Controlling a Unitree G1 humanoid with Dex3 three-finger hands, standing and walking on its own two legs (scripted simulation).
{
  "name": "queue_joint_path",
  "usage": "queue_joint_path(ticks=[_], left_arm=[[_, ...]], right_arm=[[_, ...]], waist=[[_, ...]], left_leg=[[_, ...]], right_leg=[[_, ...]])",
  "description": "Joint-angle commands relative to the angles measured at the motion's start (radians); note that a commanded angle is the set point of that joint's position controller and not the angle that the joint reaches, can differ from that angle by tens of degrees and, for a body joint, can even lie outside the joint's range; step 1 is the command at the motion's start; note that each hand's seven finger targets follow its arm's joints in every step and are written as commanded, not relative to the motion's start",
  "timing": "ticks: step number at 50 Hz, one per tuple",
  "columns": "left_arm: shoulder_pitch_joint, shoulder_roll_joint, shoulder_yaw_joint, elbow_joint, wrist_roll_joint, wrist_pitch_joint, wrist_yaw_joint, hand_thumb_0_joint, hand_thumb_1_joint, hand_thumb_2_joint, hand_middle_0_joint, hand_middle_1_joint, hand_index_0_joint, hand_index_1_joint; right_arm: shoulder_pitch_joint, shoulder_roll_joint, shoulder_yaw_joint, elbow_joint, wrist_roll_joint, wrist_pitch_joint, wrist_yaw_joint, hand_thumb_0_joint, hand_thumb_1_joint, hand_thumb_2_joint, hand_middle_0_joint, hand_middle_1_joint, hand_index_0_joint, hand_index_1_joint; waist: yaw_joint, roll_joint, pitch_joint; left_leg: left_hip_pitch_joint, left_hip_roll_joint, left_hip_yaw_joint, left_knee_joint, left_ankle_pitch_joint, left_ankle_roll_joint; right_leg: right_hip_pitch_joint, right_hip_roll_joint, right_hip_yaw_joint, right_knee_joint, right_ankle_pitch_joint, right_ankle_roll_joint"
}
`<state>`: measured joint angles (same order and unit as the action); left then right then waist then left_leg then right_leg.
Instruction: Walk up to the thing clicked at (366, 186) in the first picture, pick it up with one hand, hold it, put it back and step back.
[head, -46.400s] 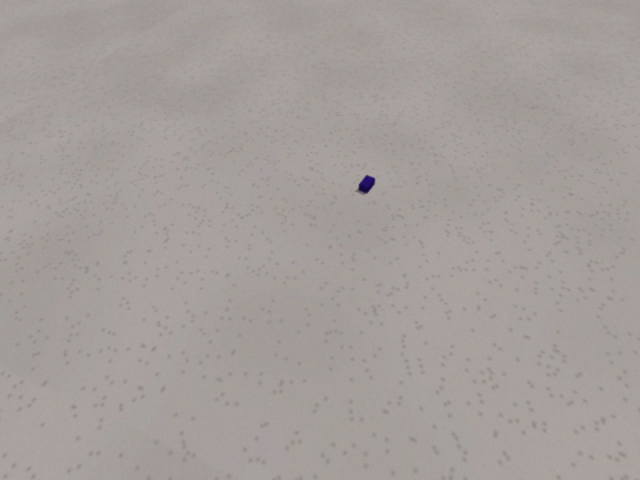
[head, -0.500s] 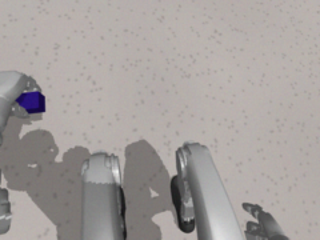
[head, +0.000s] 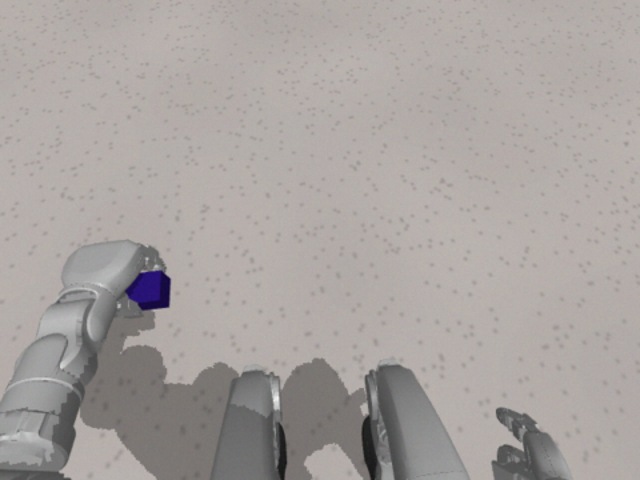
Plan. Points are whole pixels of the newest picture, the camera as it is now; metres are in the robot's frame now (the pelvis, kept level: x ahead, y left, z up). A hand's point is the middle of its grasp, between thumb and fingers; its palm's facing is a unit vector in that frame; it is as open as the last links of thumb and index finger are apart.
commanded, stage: lift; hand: left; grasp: from above
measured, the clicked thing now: (139, 292) +0.38 +0.27 -0.10
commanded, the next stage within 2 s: hold in 0.66 s
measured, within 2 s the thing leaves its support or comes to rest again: neither
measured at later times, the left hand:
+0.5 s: hand (114, 248) +0.38 +0.24 +0.05, palm faces -0.42 -0.06 -0.91, open 7.3 cm
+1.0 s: hand (101, 211) +0.39 +0.23 +0.11, palm faces -0.44 -0.05 -0.90, open 7.3 cm
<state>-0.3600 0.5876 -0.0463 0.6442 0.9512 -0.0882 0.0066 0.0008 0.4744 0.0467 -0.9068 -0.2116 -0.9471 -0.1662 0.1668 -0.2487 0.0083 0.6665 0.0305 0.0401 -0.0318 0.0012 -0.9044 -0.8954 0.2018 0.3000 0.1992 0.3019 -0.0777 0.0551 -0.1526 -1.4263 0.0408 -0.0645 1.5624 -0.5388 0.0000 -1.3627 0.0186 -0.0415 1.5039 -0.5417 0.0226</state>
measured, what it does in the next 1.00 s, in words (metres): rises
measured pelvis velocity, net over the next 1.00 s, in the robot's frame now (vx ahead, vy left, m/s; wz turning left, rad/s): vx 0.08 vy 0.00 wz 0.01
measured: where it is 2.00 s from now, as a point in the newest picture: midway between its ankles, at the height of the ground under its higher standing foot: outside the picture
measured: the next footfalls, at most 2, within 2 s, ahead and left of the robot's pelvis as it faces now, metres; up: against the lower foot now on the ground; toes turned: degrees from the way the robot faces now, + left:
none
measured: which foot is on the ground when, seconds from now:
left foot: down 0.00-1.00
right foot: down 0.00-1.00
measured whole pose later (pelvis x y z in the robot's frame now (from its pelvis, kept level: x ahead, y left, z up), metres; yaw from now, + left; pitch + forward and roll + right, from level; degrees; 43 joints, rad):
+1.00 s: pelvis +0.08 +0.00 +0.16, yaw +0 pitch +8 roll -1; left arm -0.30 0.41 -0.21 0.74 1.00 0.00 0.06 0.00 0.47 0.04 -0.88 -0.27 -0.94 -0.20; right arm 0.23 -0.25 -0.05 0.72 0.05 0.02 -0.05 0.00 -0.91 -0.89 0.20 0.30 0.20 0.30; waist -0.02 0.04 -0.08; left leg -0.52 0.03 0.02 0.74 -0.35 0.00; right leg -0.49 0.00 0.03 0.71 -0.35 0.02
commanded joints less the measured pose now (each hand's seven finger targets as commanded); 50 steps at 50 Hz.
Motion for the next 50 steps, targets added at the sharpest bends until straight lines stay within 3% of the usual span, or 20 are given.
queue_joint_path(ticks=[1, 2, 5, 6, 10, 12, 14, 16, 19, 21, 26, 30, 32, 37, 39, 43, 47, 48, 49, 50], left_arm=[[-0.280, 0.223, 0.077, -0.127, 0.003, 0.000, 0.054, 0.000, 0.738, 0.115, -1.030, -0.305, -1.093, -0.240], [-0.258, 0.187, 0.056, -0.106, 0.003, 0.000, 0.054, 0.000, 0.728, 0.089, -1.019, -0.291, -1.084, -0.225], [-0.246, 0.177, 0.050, -0.081, 0.015, -0.001, 0.070, 0.000, 0.694, 0.099, -0.987, -0.312, -1.051, -0.246], [-0.242, 0.136, 0.015, -0.079, 0.017, 0.000, 0.074, 0.000, 0.705, 0.082, -0.977, -0.346, -1.052, -0.269], [-0.227, 0.134, 0.023, -0.042, 0.025, 0.001, 0.108, 0.000, 0.713, 0.092, -1.001, -0.327, -1.068, -0.257], [-0.269, 0.132, 0.011, -0.038, 0.048, -0.002, 0.127, 0.000, 0.727, 0.107, -1.015, -0.330, -1.082, -0.262], [-0.290, 0.114, -0.003, -0.026, 0.059, 0.003, 0.147, 0.000, 0.743, 0.114, -1.024, -0.341, -1.092, -0.271], [-0.302, 0.124, 0.008, -0.018, 0.063, 0.012, 0.167, 0.000, 0.739, 0.136, -1.016, -0.359, -1.083, -0.289], [-0.307, 0.080, -0.022, -0.010, 0.065, 0.032, 0.181, 0.000, 0.714, 0.150, -0.996, -0.369, -1.063, -0.300], [-0.286, 0.098, -0.005, 0.018, 0.069, 0.051, 0.186, 0.000, 0.697, 0.138, -0.978, -0.366, -1.047, -0.294], [-0.243, 0.025, -0.055, 0.053, 0.039, 0.092, 0.167, 0.000, 0.667, 0.152, -0.972, -0.338, -1.034, -0.273], [-0.225, 0.028, -0.063, 0.024, 0.027, 0.095, 0.135, 0.000, 0.672, 0.103, -0.973, -0.310, -1.038, -0.241], [-0.237, 0.023, -0.067, 0.012, 0.026, 0.091, 0.118, 0.000, 0.693, 0.119, -0.989, -0.318, -1.055, -0.249], [-0.248, 0.045, -0.051, -0.066, 0.036, 0.074, 0.106, 0.000, 0.716, 0.143, -0.998, -0.342, -1.067, -0.269], [-0.264, 0.019, -0.068, -0.062, 0.040, 0.073, 0.108, 0.000, 0.712, 0.131, -0.995, -0.334, -1.067, -0.260], [-0.273, 0.028, -0.071, -0.080, 0.056, 0.077, 0.114, 0.000, 0.724, 0.153, -1.000, -0.339, -1.071, -0.265], [-0.225, 0.029, -0.076, -0.069, 0.057, 0.080, 0.087, 0.000, 0.768, 0.177, -1.032, -0.349, -1.103, -0.276], [-0.216, 0.004, -0.090, -0.061, 0.054, 0.082, 0.077, 0.000, 0.766, 0.158, -1.021, -0.349, -1.097, -0.270], [-0.221, 0.023, -0.080, -0.079, 0.053, 0.082, 0.070, 0.000, 0.770, 0.158, -1.025, -0.349, -1.100, -0.271], [-0.203, 0.006, -0.096, -0.073, 0.056, 0.083, 0.060, 0.000, 0.762, 0.157, -1.024, -0.345, -1.099, -0.268]], right_arm=[[0.042, -0.156, -0.059, -0.061, 0.001, -0.062, -0.031, 0.000, -0.901, -0.899, 0.200, 0.300, 0.200, 0.300], [0.042, -0.156, -0.061, -0.061, 0.001, -0.069, -0.033, 0.000, -0.901, -0.899, 0.200, 0.300, 0.200, 0.300], [0.052, -0.156, -0.067, -0.054, 0.003, -0.086, -0.036, 0.000, -0.905, -0.901, 0.200, 0.300, 0.200, 0.300], [0.053, -0.151, -0.068, -0.055, 0.005, -0.090, -0.037, 0.000, -0.906, -0.901, 0.200, 0.300, 0.200, 0.300], [0.057, -0.144, -0.069, -0.051, 0.009, -0.103, -0.036, 0.000, -0.910, -0.903, 0.200, 0.300, 0.199, 0.300], [0.064, -0.141, -0.072, -0.047, 0.008, -0.108, -0.036, 0.000, -0.908, -0.902, 0.199, 0.300, 0.199, 0.300], [0.078, -0.137, -0.074, -0.035, 0.009, -0.110, -0.035, 0.000, -0.910, -0.903, 0.199, 0.300, 0.199, 0.300], [0.084, -0.140, -0.079, -0.032, 0.008, -0.111, -0.033, 0.000, -0.909, -0.902, 0.199, 0.300, 0.199, 0.300], [0.092, -0.140, -0.085, -0.026, 0.008, -0.111, -0.029, 0.000, -0.908, -0.901, 0.200, 0.300, 0.199, 0.300], [0.103, -0.144, -0.092, -0.015, 0.006, -0.107, -0.029, 0.000, -0.908, -0.900, 0.200, 0.300, 0.199, 0.300], [0.106, -0.137, -0.097, -0.014, 0.008, -0.097, -0.027, 0.000, -0.904, -0.898, 0.200, 0.300, 0.200, 0.300], [0.093, -0.136, -0.098, -0.030, 0.012, -0.089, -0.027, 0.000, -0.904, -0.898, 0.200, 0.300, 0.200, 0.300], [0.093, -0.134, -0.097, -0.035, 0.013, -0.086, -0.030, 0.000, -0.904, -0.898, 0.200, 0.300, 0.200, 0.300], [0.090, -0.135, -0.098, -0.047, 0.015, -0.079, -0.032, 0.000, -0.902, -0.896, 0.200, 0.300, 0.200, 0.300], [0.087, -0.133, -0.097, -0.046, 0.013, -0.075, -0.031, 0.000, -0.902, -0.894, 0.200, 0.300, 0.200, 0.300], [0.081, -0.138, -0.100, -0.043, 0.015, -0.063, -0.028, 0.000, -0.899, -0.893, 0.200, 0.300, 0.200, 0.300], [0.061, -0.138, -0.102, -0.052, 0.021, -0.052, -0.027, 0.000, -0.898, -0.894, 0.200, 0.300, 0.200, 0.300], [0.065, -0.137, -0.101, -0.050, 0.019, -0.050, -0.026, 0.000, -0.897, -0.893, 0.200, 0.300, 0.200, 0.300], [0.057, -0.139, -0.102, -0.055, 0.020, -0.047, -0.026, 0.000, -0.898, -0.893, 0.200, 0.300, 0.200, 0.300], [0.056, -0.137, -0.100, -0.060, 0.022, -0.046, -0.026, 0.000, -0.899, -0.894, 0.200, 0.300, 0.200, 0.300]], waist=[[-0.023, 0.065, -0.334], [-0.024, 0.060, -0.320], [-0.006, 0.069, -0.315], [-0.018, 0.060, -0.305], [0.000, 0.036, -0.256], [-0.003, 0.037, -0.261], [-0.006, 0.030, -0.266], [0.005, 0.034, -0.270], [0.011, 0.030, -0.289], [0.025, 0.030, -0.306], [0.024, -0.001, -0.269], [0.040, -0.008, -0.218], [0.033, -0.020, -0.210], [0.041, -0.014, -0.244], [0.032, -0.015, -0.227], [0.032, -0.014, -0.228], [0.054, 0.002, -0.203], [0.040, -0.018, -0.196], [0.053, -0.018, -0.200], [0.050, -0.027, -0.192]], left_leg=[[0.408, -0.023, -0.006, -0.381, -0.088, 0.026], [0.434, -0.021, -0.015, -0.416, -0.097, 0.024], [0.519, -0.020, -0.011, -0.482, -0.062, 0.017], [0.532, -0.022, -0.004, -0.497, -0.048, 0.016], [0.582, -0.035, 0.019, -0.562, -0.020, 0.016], [0.629, -0.038, 0.028, -0.585, 0.016, 0.013], [0.677, -0.037, 0.038, -0.602, 0.074, 0.011], [0.725, -0.037, 0.047, -0.633, 0.113, 0.010], [0.804, -0.033, 0.043, -0.677, 0.186, 0.004], [0.843, -0.032, 0.046, -0.691, 0.274, 0.002], [0.903, -0.035, 0.052, -0.749, 0.355, 0.001], [0.941, -0.035, 0.051, -0.815, 0.354, -0.001], [0.956, -0.040, 0.058, -0.825, 0.369, 0.003], [1.032, -0.044, 0.066, -0.853, 0.447, 0.002], [1.049, -0.042, 0.068, -0.863, 0.469, 0.003], [1.081, -0.046, 0.076, -0.882, 0.490, 0.004], [1.109, -0.046, 0.080, -0.921, 0.503, 0.001], [1.109, -0.045, 0.077, -0.919, 0.517, 0.003], [1.116, -0.046, 0.078, -0.927, 0.525, 0.004], [1.115, -0.047, 0.083, -0.926, 0.540, 0.007]], right_leg=[[0.287, 0.026, 0.018, -0.342, -0.029, -0.035], [0.306, 0.028, 0.017, -0.362, -0.028, -0.034], [0.371, 0.028, 0.022, -0.426, -0.003, -0.035], [0.391, 0.028, 0.028, -0.455, 0.002, -0.036], [0.479, 0.028, 0.044, -0.549, -0.005, -0.034], [0.506, 0.030, 0.048, -0.576, 0.017, -0.036], [0.535, 0.030, 0.052, -0.605, 0.063, -0.035], [0.580, 0.027, 0.053, -0.633, 0.104, -0.035], [0.637, 0.029, 0.048, -0.658, 0.180, -0.035], [0.690, 0.030, 0.045, -0.669, 0.266, -0.033], [0.767, 0.030, 0.047, -0.725, 0.341, -0.032], [0.812, 0.032, 0.042, -0.773, 0.325, -0.035], [0.836, 0.031, 0.051, -0.797, 0.348, -0.032], [0.896, 0.027, 0.058, -0.825, 0.420, -0.031], [0.896, 0.028, 0.057, -0.835, 0.444, -0.031], [0.937, 0.024, 0.060, -0.863, 0.471, -0.027], [0.964, 0.026, 0.055, -0.885, 0.461, -0.031], [0.965, 0.028, 0.057, -0.887, 0.479, -0.029], [0.982, 0.026, 0.055, -0.894, 0.485, -0.029], [0.985, 0.026, 0.057, -0.893, 0.505, -0.028]])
